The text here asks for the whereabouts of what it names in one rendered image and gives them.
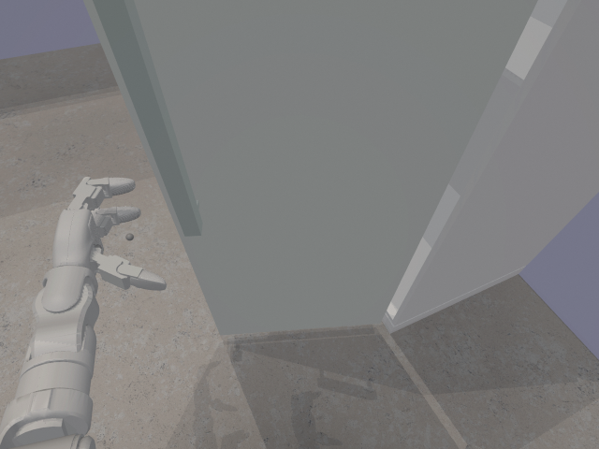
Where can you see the fridge door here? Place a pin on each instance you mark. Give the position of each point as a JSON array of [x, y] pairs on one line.
[[319, 137]]

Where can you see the robot left hand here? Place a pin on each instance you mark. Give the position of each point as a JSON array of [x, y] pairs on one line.
[[82, 225]]

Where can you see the handle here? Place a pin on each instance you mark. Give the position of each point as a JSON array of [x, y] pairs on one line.
[[121, 23]]

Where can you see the left robot forearm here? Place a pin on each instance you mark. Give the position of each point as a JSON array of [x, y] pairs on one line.
[[52, 398]]

